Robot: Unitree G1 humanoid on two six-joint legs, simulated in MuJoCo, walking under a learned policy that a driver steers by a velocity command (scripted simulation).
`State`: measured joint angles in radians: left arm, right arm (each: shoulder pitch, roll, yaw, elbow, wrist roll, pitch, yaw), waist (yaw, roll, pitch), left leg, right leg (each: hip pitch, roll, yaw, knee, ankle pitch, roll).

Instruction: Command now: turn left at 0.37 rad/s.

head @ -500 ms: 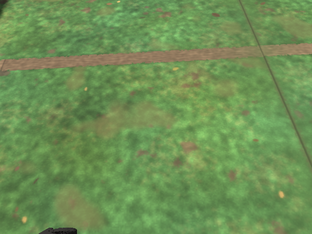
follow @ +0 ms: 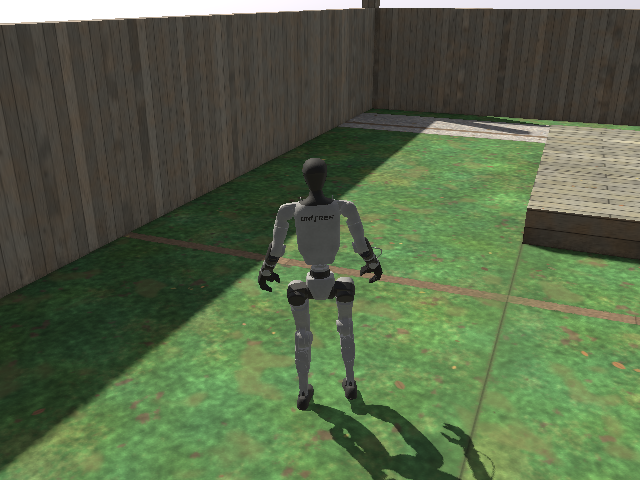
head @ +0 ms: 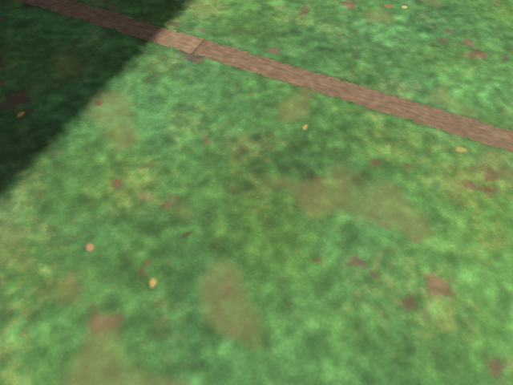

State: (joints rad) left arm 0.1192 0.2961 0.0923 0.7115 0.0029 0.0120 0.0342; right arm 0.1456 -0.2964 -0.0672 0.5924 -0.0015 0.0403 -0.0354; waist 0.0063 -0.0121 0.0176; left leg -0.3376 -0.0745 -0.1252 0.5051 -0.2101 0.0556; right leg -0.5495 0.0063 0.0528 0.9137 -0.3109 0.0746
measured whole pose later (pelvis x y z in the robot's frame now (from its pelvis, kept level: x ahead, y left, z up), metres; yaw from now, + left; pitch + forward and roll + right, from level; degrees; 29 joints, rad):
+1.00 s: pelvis -0.01 -0.06 +0.00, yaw -33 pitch +3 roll +1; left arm 0.15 0.26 0.06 0.62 -0.02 0.01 -0.01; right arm 0.22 -0.33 -0.09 0.74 0.02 0.00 0.01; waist -0.03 0.04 0.03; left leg -0.46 0.09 0.07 1.05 -0.49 -0.03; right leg -0.30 0.00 -0.03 0.52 -0.28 -0.05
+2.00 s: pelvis +0.70 -0.15 -0.04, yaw -1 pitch +1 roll -1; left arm 0.15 0.29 0.01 0.72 0.02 -0.06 -0.02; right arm 0.39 -0.34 -0.06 0.90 -0.05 -0.07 -0.01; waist 0.00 0.03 0.05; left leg 0.14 -0.11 -0.03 0.78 -0.38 0.09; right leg -0.56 0.08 -0.11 0.61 -0.07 -0.13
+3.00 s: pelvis +1.47 -0.33 -0.01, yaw -33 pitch +1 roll +0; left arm 0.09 0.23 0.01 0.72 0.03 -0.05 -0.02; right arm 0.22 -0.31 -0.05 0.77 0.03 0.00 -0.04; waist -0.02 0.02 0.10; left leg -0.56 0.08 -0.07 1.21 -0.49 -0.10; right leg -0.37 0.03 -0.11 0.48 -0.13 -0.09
